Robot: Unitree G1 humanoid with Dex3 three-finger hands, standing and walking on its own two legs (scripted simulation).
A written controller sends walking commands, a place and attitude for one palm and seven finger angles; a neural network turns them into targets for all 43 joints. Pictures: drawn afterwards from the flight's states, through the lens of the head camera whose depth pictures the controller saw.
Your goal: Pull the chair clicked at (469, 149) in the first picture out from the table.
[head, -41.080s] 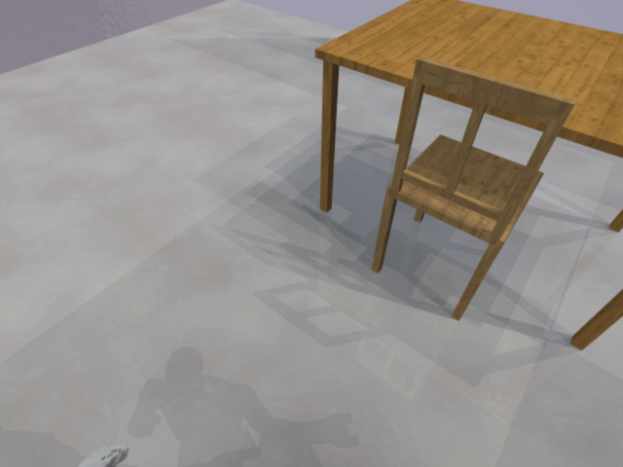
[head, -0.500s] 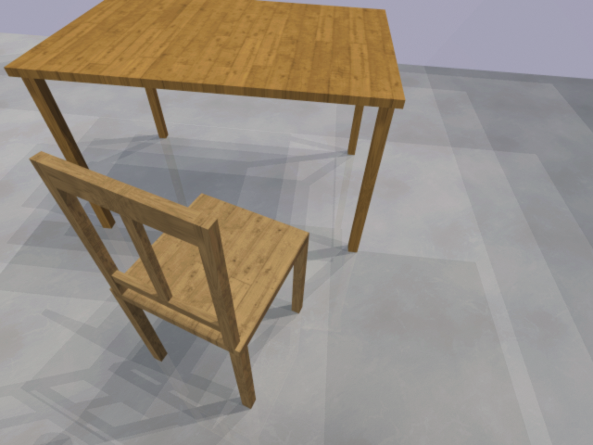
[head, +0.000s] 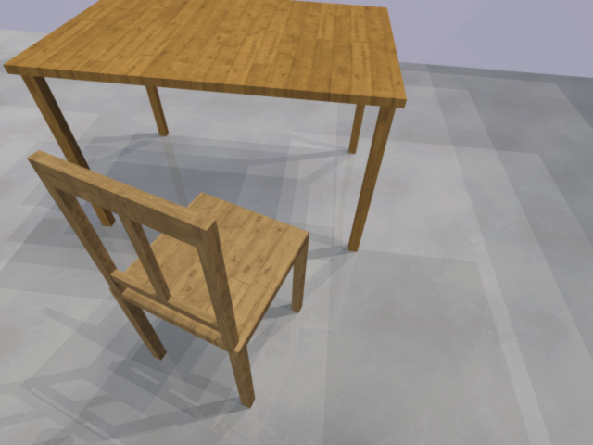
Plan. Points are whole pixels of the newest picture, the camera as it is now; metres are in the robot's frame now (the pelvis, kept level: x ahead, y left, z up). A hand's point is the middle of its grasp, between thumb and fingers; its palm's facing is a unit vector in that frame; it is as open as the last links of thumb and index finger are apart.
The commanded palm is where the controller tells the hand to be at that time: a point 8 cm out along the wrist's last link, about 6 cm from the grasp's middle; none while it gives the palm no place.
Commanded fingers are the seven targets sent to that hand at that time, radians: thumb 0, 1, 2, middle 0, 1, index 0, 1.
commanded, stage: look again from close up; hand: left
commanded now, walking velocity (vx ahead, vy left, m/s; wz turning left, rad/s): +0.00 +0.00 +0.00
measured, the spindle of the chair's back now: (148, 260) +0.45 +0.32 -0.11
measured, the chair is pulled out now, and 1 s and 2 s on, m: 0.47 0.47 0.47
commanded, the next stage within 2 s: shuffle to correct the standing spot in 0.46 s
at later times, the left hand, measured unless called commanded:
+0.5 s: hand out of the picture -0.03 +0.14 -0.18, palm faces +0.05 -0.99 -0.13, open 7.4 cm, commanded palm none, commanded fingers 0.00 0.90 0.90 -0.20 -0.30 -0.20 -0.30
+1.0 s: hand out of the picture +0.00 +0.22 -0.19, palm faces -0.02 -0.98 -0.21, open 7.4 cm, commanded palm none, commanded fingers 0.00 0.90 0.90 -0.20 -0.30 -0.20 -0.30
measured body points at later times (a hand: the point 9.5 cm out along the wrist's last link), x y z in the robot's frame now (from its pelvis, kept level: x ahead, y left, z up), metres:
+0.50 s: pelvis +0.00 +0.00 +0.00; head +0.00 +0.00 +0.45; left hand -0.03 +0.19 -0.17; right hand -0.04 -0.20 -0.16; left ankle -0.06 +0.11 -0.74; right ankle +0.01 -0.12 -0.74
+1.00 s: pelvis -0.05 +0.04 -0.01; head -0.02 +0.04 +0.44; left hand +0.00 +0.27 -0.17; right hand -0.05 -0.22 -0.16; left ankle -0.05 +0.12 -0.74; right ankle +0.00 -0.11 -0.73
